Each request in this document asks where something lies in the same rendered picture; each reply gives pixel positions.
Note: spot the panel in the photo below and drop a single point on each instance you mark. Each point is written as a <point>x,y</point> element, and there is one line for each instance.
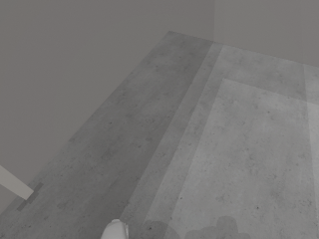
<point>12,183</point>

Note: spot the robot left thigh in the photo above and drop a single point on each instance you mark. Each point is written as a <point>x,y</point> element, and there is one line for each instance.
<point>116,230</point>

